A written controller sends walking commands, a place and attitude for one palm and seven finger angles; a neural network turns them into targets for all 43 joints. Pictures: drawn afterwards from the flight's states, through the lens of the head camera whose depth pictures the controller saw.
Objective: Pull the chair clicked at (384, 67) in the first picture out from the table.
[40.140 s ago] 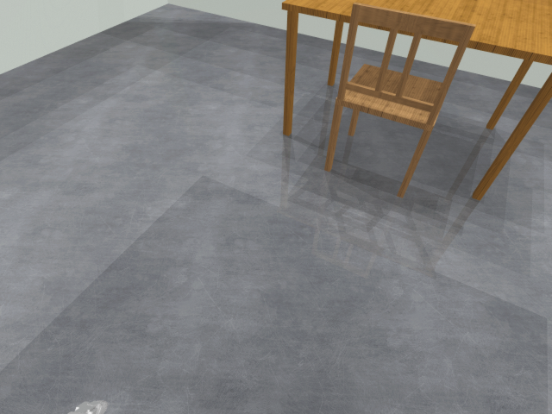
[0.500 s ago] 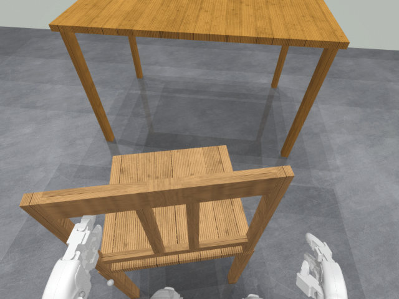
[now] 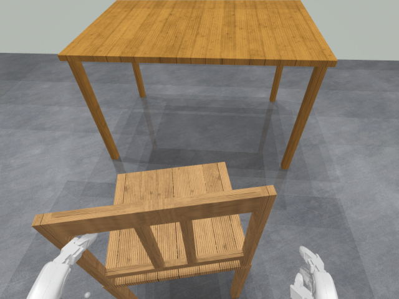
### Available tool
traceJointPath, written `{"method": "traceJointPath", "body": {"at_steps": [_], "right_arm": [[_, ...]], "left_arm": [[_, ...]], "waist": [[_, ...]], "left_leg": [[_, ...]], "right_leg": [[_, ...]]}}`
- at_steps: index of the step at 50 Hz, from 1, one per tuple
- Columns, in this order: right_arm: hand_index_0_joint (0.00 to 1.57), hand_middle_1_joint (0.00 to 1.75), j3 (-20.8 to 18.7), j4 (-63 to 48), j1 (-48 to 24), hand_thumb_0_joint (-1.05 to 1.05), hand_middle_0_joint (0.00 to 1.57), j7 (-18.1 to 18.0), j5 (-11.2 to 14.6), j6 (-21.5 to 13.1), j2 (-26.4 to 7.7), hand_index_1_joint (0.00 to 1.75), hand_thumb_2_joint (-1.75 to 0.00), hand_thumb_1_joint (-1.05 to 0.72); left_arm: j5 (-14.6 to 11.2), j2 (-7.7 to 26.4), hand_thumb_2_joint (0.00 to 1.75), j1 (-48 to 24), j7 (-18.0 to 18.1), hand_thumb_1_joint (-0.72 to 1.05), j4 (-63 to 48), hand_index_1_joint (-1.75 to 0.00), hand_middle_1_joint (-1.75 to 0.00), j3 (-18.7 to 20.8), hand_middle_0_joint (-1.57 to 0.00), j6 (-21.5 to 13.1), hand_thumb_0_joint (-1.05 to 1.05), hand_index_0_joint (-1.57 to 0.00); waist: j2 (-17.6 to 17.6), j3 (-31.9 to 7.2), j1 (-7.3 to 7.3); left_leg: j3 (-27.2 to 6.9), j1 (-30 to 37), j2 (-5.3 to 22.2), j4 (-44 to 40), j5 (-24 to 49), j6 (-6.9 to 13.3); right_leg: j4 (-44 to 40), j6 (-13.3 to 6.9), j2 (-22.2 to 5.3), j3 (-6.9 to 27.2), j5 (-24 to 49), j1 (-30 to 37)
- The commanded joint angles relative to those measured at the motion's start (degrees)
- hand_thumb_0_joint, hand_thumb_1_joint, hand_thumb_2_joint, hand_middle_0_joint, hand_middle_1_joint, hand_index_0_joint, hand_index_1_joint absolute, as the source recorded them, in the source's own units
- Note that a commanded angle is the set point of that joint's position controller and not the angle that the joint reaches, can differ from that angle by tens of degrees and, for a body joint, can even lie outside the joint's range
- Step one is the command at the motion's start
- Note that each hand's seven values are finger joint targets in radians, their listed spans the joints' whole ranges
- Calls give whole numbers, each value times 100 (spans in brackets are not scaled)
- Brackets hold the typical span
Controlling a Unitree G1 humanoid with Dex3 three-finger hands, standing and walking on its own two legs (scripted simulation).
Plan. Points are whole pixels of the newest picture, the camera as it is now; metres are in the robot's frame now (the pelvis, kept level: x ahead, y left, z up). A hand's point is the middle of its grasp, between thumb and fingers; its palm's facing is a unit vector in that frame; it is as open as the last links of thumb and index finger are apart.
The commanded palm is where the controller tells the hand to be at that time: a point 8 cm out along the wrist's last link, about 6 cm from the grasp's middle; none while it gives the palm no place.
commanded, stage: draw the hand back to the body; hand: left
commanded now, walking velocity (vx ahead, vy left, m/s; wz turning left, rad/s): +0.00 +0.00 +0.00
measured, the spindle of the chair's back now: (151, 246) +0.25 +0.15 -0.09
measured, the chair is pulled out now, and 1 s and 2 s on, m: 0.61 0.59 0.59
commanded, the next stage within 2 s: step back with the hand held close in 0.84 s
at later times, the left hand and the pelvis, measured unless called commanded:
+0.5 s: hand (74, 279) +0.14 +0.23 +0.05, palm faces +0.15 -0.83 -0.54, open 7.4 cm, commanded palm +0.17 +0.28 +0.21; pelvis +0.04 -0.03 +0.02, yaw +2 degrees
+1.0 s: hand (64, 205) +0.21 +0.22 +0.18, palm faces +0.38 -0.80 -0.46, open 7.4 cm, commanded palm +0.16 +0.26 +0.21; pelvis +0.02 -0.03 +0.03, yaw +0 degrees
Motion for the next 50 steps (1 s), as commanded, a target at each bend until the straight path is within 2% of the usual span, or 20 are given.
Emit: {"method": "traceJointPath", "body": {"at_steps": [1,5,17,18,21,23,27,28,29,32,33,35,37,39,42,44,47,48,49,50], "right_arm": [[20,30,-144,-799,-826,0,20,-50,-25,-488,-592,30,-90,-90],[20,30,-132,-592,-860,0,20,3,-27,-599,-650,30,-90,-90],[20,30,-199,-122,-838,0,20,163,104,-733,-719,30,-90,-90],[20,30,-208,-86,-884,0,20,168,143,-720,-728,30,-90,-90],[20,30,-218,-51,-807,0,20,186,203,-719,-729,30,-90,-90],[20,30,-227,-8,-849,0,20,185,264,-737,-750,30,-90,-90],[20,30,-196,8,-815,0,20,225,269,-821,-741,30,-90,-90],[20,30,-199,40,-927,0,20,238,282,-844,-761,30,-90,-90],[20,30,-174,29,-796,0,20,242,264,-846,-725,30,-90,-90],[20,30,-219,0,-902,0,20,263,139,-833,-772,30,-90,-90],[20,30,-226,7,-1120,0,20,291,114,-842,-817,30,-90,-90],[20,30,-248,-2,-1049,0,20,288,6,-713,-814,30,-90,-90],[20,30,-313,-26,-1143,0,20,338,-65,-508,-760,30,-90,-90],[20,30,-339,-76,-1216,0,20,428,-25,-218,-658,30,-90,-90],[20,30,-440,-281,-1397,0,20,478,11,186,-662,30,-90,-90],[20,30,-392,-436,-1472,0,20,475,28,249,-609,30,-90,-90],[20,30,-419,-547,-1407,0,20,398,-1,161,-642,30,-90,-90],[20,30,-377,-550,-1407,0,20,368,-26,91,-673,30,-90,-90],[20,30,-445,-718,-1004,0,20,322,60,232,-746,30,-90,-90],[20,30,-454,-581,-925,0,20,321,36,305,-618,30,-90,-90]], "left_arm": [[11,885,51,-1170,746,10,-2413,-14,-14,1956,-9,-983,0,-9],[15,1058,58,-1463,792,25,-2609,-16,-16,2132,-11,-972,0,-11],[0,1534,80,-2126,911,68,-3214,-26,-26,2539,-17,-743,0,-17],[-16,1663,81,-2149,918,72,-3144,-26,-26,2627,-18,-674,0,-18],[-56,1745,87,-2398,922,83,-3323,-29,-29,2649,-19,-657,0,-19],[-85,1993,90,-2538,924,90,-3374,-30,-30,2792,-20,-609,0,-20],[-79,1817,90,-2562,875,90,-3299,-30,-30,2644,-20,-665,0,-20],[-83,1831,90,-2503,858,90,-3138,-30,-30,2671,-20,-644,0,-20],[-67,1725,90,-2480,852,90,-3126,-30,-30,2646,-20,-713,0,-20],[-23,1473,90,-2650,806,90,-2576,-30,-30,2636,-20,-858,0,-20],[2,1312,90,-2573,730,90,-2160,-30,-30,2599,-20,-825,0,-20],[47,1222,90,-2868,671,90,-1729,-30,-30,2697,-20,-1036,0,-20],[96,811,90,-2669,525,90,-640,-30,-30,2626,-20,-1085,0,-20],[43,267,90,-1882,318,90,260,-30,-30,2421,-20,-1071,0,-20],[-27,281,90,-1604,170,90,114,-30,-30,2423,-20,-1248,0,-20],[-63,339,90,-1615,140,90,-314,-30,-30,2404,-20,-1385,0,-20],[-53,975,90,-1856,259,90,-1200,-30,-30,2888,-20,-1590,0,-20],[-36,1153,90,-2300,292,90,-1709,-30,-30,2897,-20,-1658,0,-20],[-143,1940,90,-3084,308,90,-2067,-30,-30,3663,-20,-1933,0,-20],[-98,1419,90,-2601,298,90,-1479,-30,-30,3378,-20,-1894,0,-20]], "waist": [[451,-393,207],[824,-526,220],[833,-981,277],[1139,-959,289],[884,-983,305],[996,-1059,330],[672,-983,303],[860,-981,300],[730,-941,290],[-183,-809,180],[-20,-715,169],[-461,-457,147],[-1128,-178,175],[-1107,193,218],[-988,235,281],[-452,355,307],[-157,-100,387],[151,-103,338],[-204,655,8],[-436,512,-48]], "left_leg": [[-7,556,-71,-1342,1162,231],[13,981,-130,-1565,1701,219],[47,1809,-92,-1755,3523,216],[86,1850,-124,-1785,3436,208],[64,1891,-91,-1821,3613,219],[98,1917,-112,-1827,3505,231],[101,1972,-103,-1827,3701,264],[147,1989,-142,-1824,3540,271],[133,2019,-119,-1840,3615,283],[221,2047,-127,-1817,3351,337],[223,2070,-175,-1853,3045,336],[244,2041,-131,-1899,2973,377],[285,1847,-111,-1951,2698,397],[347,1563,-91,-2027,2488,391],[329,1409,-53,-2107,2131,406],[307,1360,-47,-2185,1866,407],[310,1640,-35,-2174,1914,411],[289,1703,-33,-2211,1838,386],[184,1247,72,-2019,1527,434],[184,1379,-8,-1818,1261,388]], "right_leg": [[-1240,-290,-145,77,651,641],[-1357,-289,-165,106,1279,1037],[-1351,-195,-234,-28,2930,1735],[-1395,-209,-240,34,2910,1747],[-1340,-170,-260,-52,3048,1801],[-1329,-188,-258,24,3072,1845],[-1300,-159,-278,-55,3299,1837],[-1330,-189,-268,81,3293,1812],[-1345,-163,-310,4,3355,1807],[-1516,-97,-319,43,3562,1758],[-1610,-129,-289,275,3373,1655],[-1758,-67,-336,205,3491,1654],[-1886,17,-353,134,3283,1657],[-2009,23,-367,99,3038,1638],[-2146,29,-378,162,2520,1603],[-2317,-30,-377,227,2017,1492],[-2341,-84,-372,313,1940,1574],[-2386,-117,-366,379,1805,1525],[-2868,-263,-756,1263,1984,768],[-2970,-399,-990,1281,1832,688]]}}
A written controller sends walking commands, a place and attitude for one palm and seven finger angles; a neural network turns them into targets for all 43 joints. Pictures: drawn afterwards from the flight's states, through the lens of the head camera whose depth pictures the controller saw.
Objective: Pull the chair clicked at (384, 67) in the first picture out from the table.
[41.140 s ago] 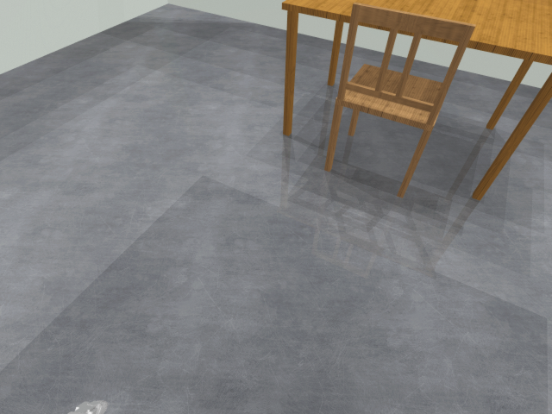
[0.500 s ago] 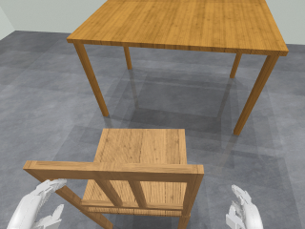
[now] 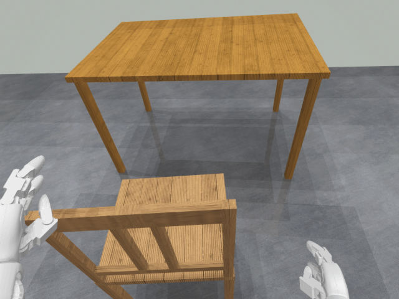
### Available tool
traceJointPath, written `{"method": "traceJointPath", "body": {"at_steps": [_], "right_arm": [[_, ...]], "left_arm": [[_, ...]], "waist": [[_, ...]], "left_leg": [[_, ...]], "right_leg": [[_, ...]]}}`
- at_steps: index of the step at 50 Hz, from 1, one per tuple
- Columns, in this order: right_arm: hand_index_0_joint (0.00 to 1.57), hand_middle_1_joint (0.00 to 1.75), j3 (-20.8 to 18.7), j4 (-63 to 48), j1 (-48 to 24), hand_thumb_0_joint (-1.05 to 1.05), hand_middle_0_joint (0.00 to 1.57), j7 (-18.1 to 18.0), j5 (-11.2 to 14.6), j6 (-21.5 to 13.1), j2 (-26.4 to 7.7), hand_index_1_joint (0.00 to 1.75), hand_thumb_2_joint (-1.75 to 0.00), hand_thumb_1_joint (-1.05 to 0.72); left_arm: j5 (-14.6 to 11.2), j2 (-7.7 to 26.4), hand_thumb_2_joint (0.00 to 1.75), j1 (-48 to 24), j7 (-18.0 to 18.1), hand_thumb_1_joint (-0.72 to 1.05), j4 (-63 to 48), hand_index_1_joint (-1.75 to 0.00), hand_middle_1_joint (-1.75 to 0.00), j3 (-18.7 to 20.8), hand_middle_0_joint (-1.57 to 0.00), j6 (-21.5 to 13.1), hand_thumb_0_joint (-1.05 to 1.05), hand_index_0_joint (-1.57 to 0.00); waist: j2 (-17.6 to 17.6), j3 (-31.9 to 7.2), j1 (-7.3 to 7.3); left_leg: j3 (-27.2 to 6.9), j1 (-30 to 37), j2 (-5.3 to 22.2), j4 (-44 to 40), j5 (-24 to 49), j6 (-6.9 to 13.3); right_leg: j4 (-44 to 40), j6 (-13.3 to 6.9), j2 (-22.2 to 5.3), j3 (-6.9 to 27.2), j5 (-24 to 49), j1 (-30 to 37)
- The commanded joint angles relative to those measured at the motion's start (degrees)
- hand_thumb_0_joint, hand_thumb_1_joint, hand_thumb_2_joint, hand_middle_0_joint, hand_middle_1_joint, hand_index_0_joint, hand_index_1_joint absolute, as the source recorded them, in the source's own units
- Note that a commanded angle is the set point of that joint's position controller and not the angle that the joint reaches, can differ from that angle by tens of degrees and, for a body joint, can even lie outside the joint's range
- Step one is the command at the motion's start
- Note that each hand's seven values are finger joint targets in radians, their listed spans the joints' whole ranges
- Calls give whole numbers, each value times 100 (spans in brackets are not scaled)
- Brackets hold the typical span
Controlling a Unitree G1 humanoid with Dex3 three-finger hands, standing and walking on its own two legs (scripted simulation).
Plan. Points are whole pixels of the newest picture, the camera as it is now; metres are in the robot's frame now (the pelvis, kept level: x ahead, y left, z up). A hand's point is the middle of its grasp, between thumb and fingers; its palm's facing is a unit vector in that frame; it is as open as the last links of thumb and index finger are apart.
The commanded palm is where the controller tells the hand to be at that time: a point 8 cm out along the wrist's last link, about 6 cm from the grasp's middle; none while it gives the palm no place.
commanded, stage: step back with the hand held close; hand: left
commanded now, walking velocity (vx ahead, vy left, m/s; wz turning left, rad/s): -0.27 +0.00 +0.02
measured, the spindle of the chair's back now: (131, 249) +0.26 +0.22 -0.12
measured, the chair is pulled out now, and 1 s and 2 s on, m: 0.59 0.59 0.59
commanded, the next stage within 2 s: stop stepping back and stand still in 1.68 s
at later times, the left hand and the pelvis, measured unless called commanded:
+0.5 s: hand out of the picture +0.14 +0.31 +0.16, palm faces +0.42 -0.73 -0.54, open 7.4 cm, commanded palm +0.08 +0.34 +0.18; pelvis -0.06 +0.04 +0.00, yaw -1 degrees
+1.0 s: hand out of the picture +0.11 +0.31 +0.17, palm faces +0.47 -0.71 -0.53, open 7.4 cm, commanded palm +0.04 +0.35 +0.18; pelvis -0.09 +0.04 -0.01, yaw +1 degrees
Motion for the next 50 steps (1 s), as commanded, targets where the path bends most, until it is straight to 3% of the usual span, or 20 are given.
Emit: {"method": "traceJointPath", "body": {"at_steps": [1,4,6,7,12,13,17,18,20,23,26,28,30,33,36,39,42,46,48,50], "right_arm": [[20,30,-112,-950,-392,0,20,-99,24,-107,-330,30,-90,-90],[20,30,-137,-1000,-394,0,20,-159,-3,-50,-438,30,-90,-90],[20,30,-194,-1031,-438,0,20,-173,5,2,-460,30,-90,-90],[20,30,-215,-1048,-428,0,20,-176,11,23,-463,30,-90,-90],[20,30,-250,-1088,-502,0,20,-238,7,9,-471,30,-90,-90],[20,30,-267,-1069,-531,0,20,-250,5,-17,-505,30,-90,-90],[20,30,-225,-1094,-452,0,20,-270,-27,-87,-444,30,-90,-90],[20,30,-240,-1042,-475,0,20,-279,-16,-113,-453,30,-90,-90],[20,30,-203,-1080,-394,0,20,-282,-29,-155,-418,30,-90,-90],[20,30,-221,-1034,-293,0,20,-279,-33,-205,-426,30,-90,-90],[20,30,-191,-1066,-161,0,20,-251,-61,-256,-398,30,-90,-90],[20,30,-197,-1008,-117,0,20,-251,-71,-290,-430,30,-90,-90],[20,30,-159,-1020,-86,0,20,-243,-99,-319,-425,30,-90,-90],[20,30,-163,-1018,-164,0,20,-275,-98,-369,-473,30,-90,-90],[20,30,-179,-1178,-189,0,20,-261,-54,-417,-522,30,-90,-90],[20,30,-199,-1144,-198,0,20,-239,-49,-469,-472,30,-90,-90],[20,30,-265,-1100,-136,0,20,-201,-87,-583,-526,30,-90,-90],[20,30,-326,-932,35,0,20,-150,-137,-660,-486,30,-90,-90],[20,30,-366,-757,27,0,20,-140,-175,-634,-457,30,-90,-90],[20,30,-361,-728,15,0,20,-120,-180,-582,-404,30,-90,-90]], "left_arm": [[-18,1696,90,-653,263,90,-1567,-30,-30,1501,-20,-771,0,-20],[14,1419,90,-33,313,90,-1468,-30,-30,1378,-20,-811,0,-20],[63,1315,90,175,337,90,-1323,-30,-30,1300,-20,-778,0,-20],[86,1306,90,171,344,90,-1318,-30,-30,1274,-20,-762,0,-20],[156,1337,90,329,429,90,-1477,-30,-30,1219,-20,-719,0,-20],[170,1503,90,271,454,90,-1644,-30,-30,1326,-20,-739,0,-20],[189,1490,90,307,506,90,-1843,-30,-30,1377,-20,-811,0,-20],[199,1604,90,315,521,90,-1812,-30,-30,1494,-20,-829,0,-20],[194,1485,90,235,523,90,-1820,-30,-30,1417,-20,-873,0,-20],[202,1516,90,181,529,90,-1694,-30,-30,1476,-20,-914,0,-20],[202,1367,90,-35,526,90,-1714,-30,-30,1275,-20,-939,0,-20],[194,1482,90,-156,548,90,-1720,-30,-30,1314,-20,-942,0,-20],[210,1417,90,-268,573,90,-1899,-30,-30,1224,-20,-971,0,-20],[212,1565,90,-200,627,90,-1941,-30,-30,1414,-20,-1002,0,-20],[298,1413,90,-114,609,90,-1976,-30,-30,1394,-20,-1096,0,-20],[282,1500,90,138,587,90,-1984,-30,-30,1512,-20,-1199,0,-20],[370,1547,90,-24,556,90,-2031,-30,-30,1636,-20,-1387,0,-20],[282,1614,90,-69,557,90,-2099,-30,-30,1638,-20,-1466,0,-20],[244,1778,90,2,613,90,-1968,-30,-30,1771,-20,-1440,0,-20],[251,1689,90,8,645,90,-2043,-30,-30,1711,-20,-1431,0,-20]], "waist": [[-545,35,-134],[97,-465,-83],[-76,-664,-72],[-376,-765,-75],[-643,-841,-49],[-450,-940,-46],[-218,-714,-22],[11,-698,-33],[38,-487,-46],[-79,-388,-87],[-530,-260,-129],[-665,-225,-154],[-745,-336,-164],[-229,-409,-147],[371,-307,-120],[304,-512,-102],[183,-246,-100],[-744,-460,-166],[-854,-663,-178],[-1096,-900,-183]], "left_leg": [[28,-201,-159,120,465,428],[-157,-102,65,-458,1308,446],[-79,-124,100,-455,1790,433],[-75,-189,95,-431,1868,412],[-231,-415,217,-651,1903,451],[-287,-442,249,-775,1775,479],[-434,-1058,376,-960,1155,541],[-435,-1205,395,-1047,853,572],[-475,-1610,418,-1110,224,581],[-436,-1857,273,-988,-523,552],[-300,-1640,31,-566,-841,451],[-228,-1357,-73,-282,-924,421],[-253,-1110,-98,-117,-741,406],[-547,-1479,151,-746,-1002,505],[-909,-2682,447,-1355,-1775,699],[-799,-2563,346,-1046,-918,674],[-769,-3380,342,-965,-1805,732],[-405,-2080,-207,161,-1051,434],[-252,-1411,-322,702,-602,341],[-271,-1127,-316,740,-101,322]], "right_leg": [[-1399,-197,-1213,1260,1364,-759],[-853,-38,-957,859,1554,-338],[-666,56,-862,736,1894,-204],[-606,76,-857,672,2008,-118],[-365,150,-755,524,1788,-182],[-296,159,-719,538,1634,-129],[-110,202,-633,492,1177,-115],[-65,202,-610,505,1087,-35],[-29,205,-600,505,918,8],[-280,156,-614,712,828,-12],[-807,53,-763,971,97,-638],[-1148,-59,-881,1143,-508,-1106],[-1140,-103,-941,1102,-570,-1342],[-759,74,-677,873,-584,-944],[92,227,-335,595,-217,84],[220,202,-402,636,907,296],[333,177,-399,850,616,495],[-627,-218,-942,1425,556,-825],[-931,-435,-1291,1625,635,-1349],[-826,-442,-1372,1443,996,-1352]]}}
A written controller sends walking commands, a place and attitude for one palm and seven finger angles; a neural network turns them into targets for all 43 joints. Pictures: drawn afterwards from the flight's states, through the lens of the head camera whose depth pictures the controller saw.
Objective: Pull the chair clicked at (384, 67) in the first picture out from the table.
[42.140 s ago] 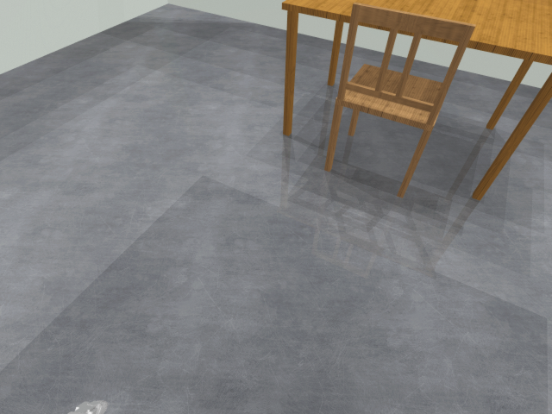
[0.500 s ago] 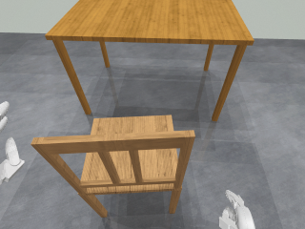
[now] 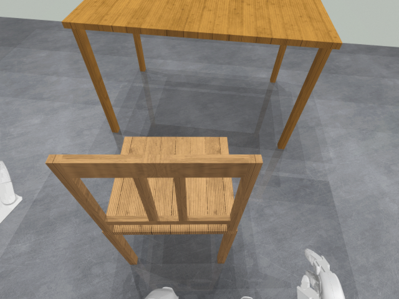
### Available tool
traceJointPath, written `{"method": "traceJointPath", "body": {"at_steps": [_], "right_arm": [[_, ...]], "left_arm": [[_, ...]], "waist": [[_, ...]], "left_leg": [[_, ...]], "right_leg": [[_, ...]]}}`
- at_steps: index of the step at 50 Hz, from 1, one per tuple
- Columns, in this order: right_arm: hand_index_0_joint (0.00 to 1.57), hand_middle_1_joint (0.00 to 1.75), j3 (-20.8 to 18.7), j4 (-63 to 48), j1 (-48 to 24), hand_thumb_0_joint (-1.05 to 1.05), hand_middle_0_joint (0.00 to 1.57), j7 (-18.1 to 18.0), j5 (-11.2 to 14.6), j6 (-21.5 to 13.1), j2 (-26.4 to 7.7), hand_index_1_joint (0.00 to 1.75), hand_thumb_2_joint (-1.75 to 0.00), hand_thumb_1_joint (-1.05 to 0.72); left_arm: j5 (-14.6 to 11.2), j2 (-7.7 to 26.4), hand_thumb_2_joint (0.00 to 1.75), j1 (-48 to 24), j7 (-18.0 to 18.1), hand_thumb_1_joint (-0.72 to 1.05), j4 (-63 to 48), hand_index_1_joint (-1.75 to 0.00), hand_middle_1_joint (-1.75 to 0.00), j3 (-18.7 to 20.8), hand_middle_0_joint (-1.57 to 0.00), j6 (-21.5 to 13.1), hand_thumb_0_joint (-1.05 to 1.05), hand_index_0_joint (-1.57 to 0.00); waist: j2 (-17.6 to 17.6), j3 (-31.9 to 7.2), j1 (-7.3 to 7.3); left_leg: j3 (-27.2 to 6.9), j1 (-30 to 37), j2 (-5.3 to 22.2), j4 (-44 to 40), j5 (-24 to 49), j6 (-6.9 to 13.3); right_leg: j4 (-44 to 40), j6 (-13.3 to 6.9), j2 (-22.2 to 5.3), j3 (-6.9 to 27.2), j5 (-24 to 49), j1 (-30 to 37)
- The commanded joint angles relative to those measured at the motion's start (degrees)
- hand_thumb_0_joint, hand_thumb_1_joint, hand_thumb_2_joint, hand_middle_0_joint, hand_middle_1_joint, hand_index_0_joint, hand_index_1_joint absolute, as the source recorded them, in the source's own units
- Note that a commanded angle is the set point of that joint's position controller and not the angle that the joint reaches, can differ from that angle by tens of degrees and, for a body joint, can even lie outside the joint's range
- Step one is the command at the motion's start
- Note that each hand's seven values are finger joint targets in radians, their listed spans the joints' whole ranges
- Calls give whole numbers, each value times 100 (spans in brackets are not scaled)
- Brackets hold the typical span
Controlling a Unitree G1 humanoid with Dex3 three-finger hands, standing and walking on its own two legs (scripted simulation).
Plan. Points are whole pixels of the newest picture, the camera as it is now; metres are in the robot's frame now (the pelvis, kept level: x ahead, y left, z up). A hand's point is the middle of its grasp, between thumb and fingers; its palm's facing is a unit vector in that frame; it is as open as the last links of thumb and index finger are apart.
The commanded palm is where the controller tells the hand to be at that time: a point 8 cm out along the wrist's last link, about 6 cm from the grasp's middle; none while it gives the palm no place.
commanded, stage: step back with the hand held close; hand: left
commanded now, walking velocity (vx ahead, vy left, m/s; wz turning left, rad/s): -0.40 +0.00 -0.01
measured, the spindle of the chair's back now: (147, 199) +0.35 +0.17 -0.11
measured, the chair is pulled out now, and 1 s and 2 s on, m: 0.59 0.59 0.59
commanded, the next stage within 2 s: stop stepping back and stand still in 0.68 s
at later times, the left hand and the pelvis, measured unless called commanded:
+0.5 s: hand out of the picture +0.17 +0.27 +0.18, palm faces +0.39 -0.73 -0.56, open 7.4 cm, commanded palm +0.10 +0.31 +0.19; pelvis -0.04 +0.01 +0.01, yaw +1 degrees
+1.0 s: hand out of the picture +0.04 +0.24 +0.17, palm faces +0.37 -0.81 -0.46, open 7.4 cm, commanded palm -0.02 +0.29 +0.19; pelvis -0.16 -0.01 +0.00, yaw -1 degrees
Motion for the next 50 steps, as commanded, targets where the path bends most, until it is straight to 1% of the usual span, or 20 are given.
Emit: {"method": "traceJointPath", "body": {"at_steps": [1,4,6,9,11,14,18,20,22,23,25,28,31,37,40,42,43,46,48,50], "right_arm": [[20,30,-312,-706,-365,0,20,-61,5,-272,-612,30,-90,-90],[20,30,-317,-843,-496,0,20,-116,63,-275,-698,30,-90,-90],[20,30,-285,-941,-637,0,20,-151,70,-339,-785,30,-90,-90],[20,30,-324,-850,-515,0,20,-126,98,-414,-705,30,-90,-90],[20,30,-312,-713,-410,0,20,-74,18,-543,-727,30,-90,-90],[20,30,-282,-574,-276,0,20,-24,-45,-610,-701,30,-90,-90],[20,30,-436,-562,-351,0,20,-33,32,-396,-588,30,-90,-90],[20,30,-348,-674,-635,0,20,-29,-1,-221,-411,30,-90,-90],[20,30,-276,-680,-700,0,20,-94,26,-123,-395,30,-90,-90],[20,30,-340,-680,-773,0,20,-123,54,-118,-548,30,-90,-90],[20,30,-431,-785,-517,0,20,-47,39,-190,-574,30,-90,-90],[20,30,-402,-652,-424,0,20,39,-37,-377,-608,30,-90,-90],[20,30,-421,-700,-375,0,20,122,29,-484,-697,30,-90,-90],[20,30,-300,-686,-466,0,20,-14,-36,-530,-784,30,-90,-90],[20,30,-270,-752,-425,0,20,39,27,-502,-744,30,-90,-90],[20,30,-330,-764,-92,0,20,95,136,-313,-671,30,-90,-90],[20,30,-342,-780,-106,0,20,159,158,-211,-759,30,-90,-90],[20,30,-90,-949,-466,0,20,71,211,-30,-473,30,-90,-90],[20,30,-166,-957,-444,0,20,-18,194,-100,-637,30,-90,-90],[20,30,-214,-1033,-298,0,20,-28,197,-228,-729,30,-90,-90]], "left_arm": [[-86,1239,90,-164,205,90,-1074,-30,-30,881,-20,-317,0,-20],[-105,1179,90,109,175,90,-1059,-30,-30,937,-20,-367,0,-20],[34,1124,90,-69,154,90,-1067,-30,-30,1035,-20,-431,0,-20],[-36,1151,90,16,38,90,-1045,-30,-30,963,-20,-513,0,-20],[-49,1161,90,64,-49,90,-1052,-30,-30,958,-20,-653,0,-20],[-72,1104,90,-207,-125,90,-1400,-30,-30,698,-20,-773,0,-20],[-225,1436,90,75,-25,90,-1034,-30,-30,1007,-20,-660,0,-20],[-160,1333,90,-15,10,90,-870,-30,-30,1028,-20,-503,0,-20],[-83,1212,90,160,42,90,-680,-30,-30,1015,-20,-433,0,-20],[-61,1352,90,181,46,90,-783,-30,-30,1115,-20,-497,0,-20],[-139,1277,90,335,-62,90,-1157,-30,-30,944,-20,-619,0,-20],[-229,1074,90,198,-69,90,-1579,-30,-30,721,-20,-599,0,-20],[-217,1088,90,264,-75,90,-1795,-30,-30,667,-20,-545,0,-20],[-335,1314,90,212,-96,90,-1100,-30,-30,989,-20,-474,0,-20],[-339,1398,90,304,-182,90,-853,-30,-30,1003,-20,-512,0,-20],[-415,1104,90,185,-196,90,-748,-30,-30,484,-20,-272,0,-20],[-398,1010,90,47,-160,90,-899,-30,-30,379,-20,-99,0,-20],[-307,1136,90,-202,10,90,-889,-30,-30,498,-20,80,0,-20],[-219,1316,90,-167,75,90,-958,-30,-30,603,-20,-69,0,-20],[-150,1277,90,-89,60,90,-1424,-30,-30,604,-20,-217,0,-20]], "waist": [[-539,-1192,-99],[437,-1074,-93],[1380,-741,-112],[820,-804,-35],[991,-690,-20],[492,-1541,-41],[-810,-1540,-86],[-1034,-971,-115],[-898,-924,-180],[-332,-1093,-170],[914,-1675,-134],[1246,-1601,-142],[1268,-1355,-44],[1336,-912,-77],[387,-938,-45],[-1569,-1024,-224],[-1622,-1176,-243],[-963,-633,-417],[-217,-324,-316],[655,-363,-141]], "left_leg": [[-361,639,140,-335,-54,105],[-904,-150,677,-1527,-1053,356],[-1590,-2021,1405,-2569,-2303,785],[-1405,-1197,1319,-1833,-368,825],[-1372,-722,1268,-1646,74,846],[-661,891,666,-460,2491,380],[-1,980,-241,1155,2,-87],[-274,243,-128,864,-721,-41],[-190,457,2,-798,392,37],[-419,853,396,-1668,2433,209],[-1269,2212,1796,-1700,5556,797],[-1066,2164,1804,-1365,5567,982],[-684,1869,1438,-1529,4716,681],[-1017,327,1349,-1987,327,613],[-441,477,608,-907,-959,207],[121,883,-285,1952,-854,-249],[-147,879,-212,2493,-588,-161],[-129,798,146,403,-586,64],[-118,891,94,-1212,-528,179],[-811,783,599,-1875,11,416]], "right_leg": [[-979,-651,-1046,1006,219,204],[-238,-314,-385,578,-978,662],[1226,-9,193,164,-704,1969],[977,-97,85,322,-610,1568],[383,-161,83,316,-831,1258],[-596,-353,-347,670,1961,1130],[-1427,-1206,-1792,1774,2348,360],[-1270,-1190,-1797,1399,2751,677],[-524,-738,-1251,862,3230,1057],[132,-391,-754,515,2849,1026],[1909,-101,26,319,-1368,-80],[2647,-58,137,600,-2059,-478],[1650,-243,63,225,-1322,109],[-206,-235,-6,98,-970,1313],[-1560,-404,-336,101,-409,1214],[-2189,-1231,-1750,1742,-1052,-114],[-1961,-1401,-1954,1864,-82,-128],[-1211,-657,-1415,582,-444,205],[-1010,-412,-949,532,-1111,399],[-620,-185,-358,360,-777,754]]}}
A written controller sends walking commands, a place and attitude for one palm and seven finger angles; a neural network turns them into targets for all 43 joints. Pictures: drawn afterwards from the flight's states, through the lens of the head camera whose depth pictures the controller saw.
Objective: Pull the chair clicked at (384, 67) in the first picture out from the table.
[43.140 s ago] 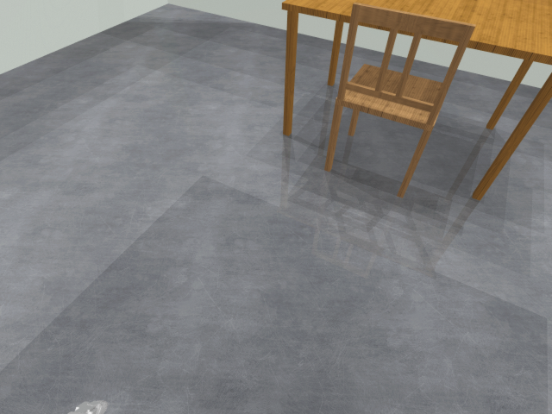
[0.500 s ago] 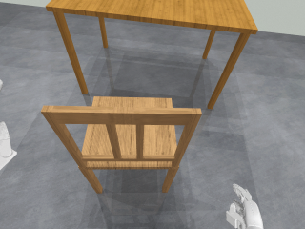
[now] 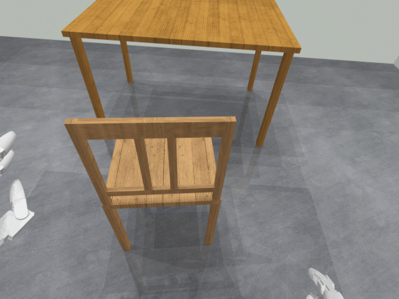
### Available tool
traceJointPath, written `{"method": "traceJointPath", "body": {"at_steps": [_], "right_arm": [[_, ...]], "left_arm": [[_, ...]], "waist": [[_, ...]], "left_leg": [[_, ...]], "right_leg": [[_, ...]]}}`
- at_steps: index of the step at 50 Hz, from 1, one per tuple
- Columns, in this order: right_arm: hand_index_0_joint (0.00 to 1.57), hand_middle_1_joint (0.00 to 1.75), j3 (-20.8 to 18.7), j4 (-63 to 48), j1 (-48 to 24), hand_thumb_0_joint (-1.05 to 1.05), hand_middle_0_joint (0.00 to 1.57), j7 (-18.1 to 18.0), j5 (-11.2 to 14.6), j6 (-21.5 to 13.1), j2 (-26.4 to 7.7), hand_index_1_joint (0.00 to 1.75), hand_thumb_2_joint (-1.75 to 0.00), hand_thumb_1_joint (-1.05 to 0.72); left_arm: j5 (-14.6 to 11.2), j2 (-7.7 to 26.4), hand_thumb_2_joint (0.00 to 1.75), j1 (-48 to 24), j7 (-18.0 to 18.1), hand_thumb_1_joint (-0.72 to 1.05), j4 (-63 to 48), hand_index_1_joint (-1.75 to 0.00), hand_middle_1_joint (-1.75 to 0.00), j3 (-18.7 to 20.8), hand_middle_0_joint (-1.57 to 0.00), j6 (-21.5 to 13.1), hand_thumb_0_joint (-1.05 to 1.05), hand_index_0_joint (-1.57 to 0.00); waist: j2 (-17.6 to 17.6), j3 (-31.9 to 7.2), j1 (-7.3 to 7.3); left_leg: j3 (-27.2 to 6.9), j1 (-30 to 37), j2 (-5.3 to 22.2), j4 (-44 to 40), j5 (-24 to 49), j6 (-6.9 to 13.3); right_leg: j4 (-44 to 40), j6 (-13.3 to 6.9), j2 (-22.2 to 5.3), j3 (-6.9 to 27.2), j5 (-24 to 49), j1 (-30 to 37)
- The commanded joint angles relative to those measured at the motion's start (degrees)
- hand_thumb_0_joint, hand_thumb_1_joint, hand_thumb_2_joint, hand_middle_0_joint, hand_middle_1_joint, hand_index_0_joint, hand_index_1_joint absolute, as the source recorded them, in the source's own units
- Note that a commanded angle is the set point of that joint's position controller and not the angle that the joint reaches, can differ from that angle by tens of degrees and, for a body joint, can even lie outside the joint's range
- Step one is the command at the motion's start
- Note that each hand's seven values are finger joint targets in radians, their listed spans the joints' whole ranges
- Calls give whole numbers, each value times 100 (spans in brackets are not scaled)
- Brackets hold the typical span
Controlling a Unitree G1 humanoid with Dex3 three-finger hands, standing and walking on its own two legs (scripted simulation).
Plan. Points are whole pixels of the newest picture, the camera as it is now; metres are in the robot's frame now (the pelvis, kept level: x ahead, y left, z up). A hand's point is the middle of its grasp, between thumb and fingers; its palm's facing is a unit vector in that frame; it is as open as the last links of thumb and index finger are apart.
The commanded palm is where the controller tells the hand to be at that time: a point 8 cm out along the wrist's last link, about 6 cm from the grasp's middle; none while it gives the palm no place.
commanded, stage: stop stepping back and stand still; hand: left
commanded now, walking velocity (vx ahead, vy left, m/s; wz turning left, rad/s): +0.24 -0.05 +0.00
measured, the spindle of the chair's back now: (144, 165) +0.51 +0.19 -0.11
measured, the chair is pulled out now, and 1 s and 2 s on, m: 0.59 0.59 0.59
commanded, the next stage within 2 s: let the arm hang, fingers relaxed in 1.18 s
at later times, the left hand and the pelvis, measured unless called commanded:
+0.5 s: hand (0, 239) +0.16 +0.27 +0.17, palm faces +0.46 -0.77 -0.45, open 7.5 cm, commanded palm +0.10 +0.30 +0.19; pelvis -0.03 +0.00 +0.01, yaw +1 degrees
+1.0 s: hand (28, 209) +0.20 +0.26 +0.17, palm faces +0.37 -0.79 -0.49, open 7.4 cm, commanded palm +0.15 +0.29 +0.19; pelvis +0.00 -0.01 +0.01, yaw +0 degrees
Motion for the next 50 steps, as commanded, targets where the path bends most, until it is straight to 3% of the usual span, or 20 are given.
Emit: {"method": "traceJointPath", "body": {"at_steps": [1,2,3,4,7,9,11,12,14,16,18,20,22,24,25,27,32,37,44,50], "right_arm": [[20,30,-251,-992,-663,0,20,-95,82,-472,-657,30,-90,-90],[20,30,-182,-962,-727,0,20,-80,49,-478,-580,30,-90,-90],[20,30,-170,-978,-784,0,20,-94,41,-495,-557,30,-90,-90],[20,30,-164,-938,-768,0,20,-102,30,-506,-534,30,-90,-90],[20,30,-189,-776,-605,0,20,-37,-8,-518,-560,30,-90,-90],[20,30,-259,-742,-520,0,20,-30,-19,-465,-577,30,-90,-90],[20,30,-241,-687,-495,0,20,-32,-68,-424,-569,30,-90,-90],[20,30,-210,-644,-484,0,20,-28,-77,-416,-557,30,-90,-90],[20,30,-174,-619,-562,0,20,-39,-74,-378,-580,30,-90,-90],[20,30,-156,-683,-723,0,20,-71,-59,-378,-581,30,-90,-90],[20,30,-130,-772,-798,0,20,-105,3,-399,-561,30,-90,-90],[20,30,-95,-830,-861,0,20,-111,13,-444,-508,30,-90,-90],[20,30,-83,-812,-814,0,20,-78,1,-485,-422,30,-90,-90],[20,30,-105,-760,-727,0,20,-59,-33,-507,-409,30,-90,-90],[20,30,-120,-763,-730,0,20,-44,-48,-508,-436,30,-90,-90],[20,30,-129,-757,-741,0,20,-39,-58,-509,-453,30,-90,-90],[20,30,-119,-734,-833,0,20,-76,-36,-509,-474,30,-90,-90],[20,30,-146,-790,-888,0,20,-73,-15,-448,-497,30,-90,-90],[20,30,-176,-876,-849,0,20,-64,12,-329,-491,30,-90,-90],[20,30,-205,-904,-825,0,20,-78,30,-240,-531,30,-90,-90]], "left_arm": [[48,1345,90,-220,153,90,-1470,-30,-30,991,-20,-504,0,-20],[63,1308,90,-116,120,90,-1324,-30,-30,1015,-20,-489,0,-20],[128,1374,90,-344,103,90,-1431,-30,-30,1076,-20,-493,0,-20],[175,1314,90,-501,110,90,-1364,-30,-30,1057,-20,-527,0,-20],[116,1122,90,-305,85,90,-794,-30,-30,933,-20,-520,0,-20],[99,1058,90,-350,80,90,-695,-30,-30,840,-20,-474,0,-20],[68,1031,90,-562,93,90,-636,-30,-30,773,-20,-427,0,-20],[60,992,90,-648,107,90,-547,-30,-30,722,-20,-405,0,-20],[56,894,90,-920,119,90,-506,-30,-30,579,-20,-359,0,-20],[91,930,90,-1090,131,90,-673,-30,-30,583,-20,-353,0,-20],[143,1041,90,-1155,144,90,-886,-30,-30,673,-20,-354,0,-20],[219,975,90,-1066,149,90,-914,-30,-30,671,-20,-380,0,-20],[217,991,90,-846,128,90,-817,-30,-30,699,-20,-405,0,-20],[159,1038,90,-649,116,90,-786,-30,-30,758,-20,-439,0,-20],[138,1019,90,-664,106,90,-820,-30,-30,735,-20,-448,0,-20],[115,931,90,-749,102,90,-856,-30,-30,667,-20,-433,0,-20],[87,922,90,-883,114,90,-615,-30,-30,634,-20,-375,0,-20],[37,965,90,-755,101,90,-823,-30,-30,620,-20,-355,0,-20],[-26,1091,90,-262,115,90,-1007,-30,-30,813,-20,-387,0,-20],[-64,1042,90,-200,92,90,-856,-30,-30,778,-20,-375,0,-20]], "waist": [[976,-136,189],[1669,-66,95],[2079,177,127],[1950,323,131],[748,70,171],[-112,-54,100],[-520,89,25],[-610,96,2],[-383,158,-20],[223,197,33],[1015,322,96],[1323,455,151],[857,403,197],[291,184,156],[299,188,133],[182,187,93],[462,-89,129],[282,-338,163],[540,-426,164],[412,-512,142]], "left_leg": [[-1001,163,742,-1718,154,351],[-1254,-275,792,-2263,-1077,355],[-1408,-995,881,-2630,-1958,455],[-1288,-1378,864,-2532,-2126,487],[-743,-885,456,-1598,-1346,305],[-308,-379,111,-769,-1136,183],[-42,126,-40,36,-636,127],[-4,325,-31,134,-413,127],[-175,397,66,-302,-305,160],[-606,322,309,-1063,-657,268],[-1059,-308,601,-1971,-1661,371],[-1284,-1087,726,-2408,-2239,438],[-1032,-872,556,-2024,-1516,353],[-690,-311,328,-1473,-851,227],[-608,-147,290,-1357,-872,186],[-537,187,275,-1164,-473,158],[-548,475,430,-1438,271,164],[-473,781,465,-1321,1606,148],[-444,889,499,-1335,2262,108],[-379,1066,505,-1267,2489,92]], "right_leg": [[-414,-291,-96,233,-296,27],[-65,-235,52,-39,-744,193],[281,-217,131,-82,-719,526],[255,-227,158,-83,-518,743],[-901,-382,119,-11,-386,836],[-1375,-608,-178,547,-1211,190],[-1760,-870,-622,1098,-1622,-645],[-1765,-904,-721,1130,-1443,-793],[-1480,-820,-598,914,-1192,-768],[-1056,-587,-237,578,-1202,-640],[-597,-371,128,227,-1077,-103],[-249,-307,266,69,-666,580],[-745,-340,172,185,-251,672],[-1280,-423,-29,529,-350,386],[-1461,-449,-91,648,-676,127],[-1561,-513,-154,776,-477,-105],[-1320,-397,-80,625,431,313],[-1186,-362,-147,529,1369,667],[-1142,-369,-174,463,1754,895],[-1156,-362,-202,446,1967,888]]}}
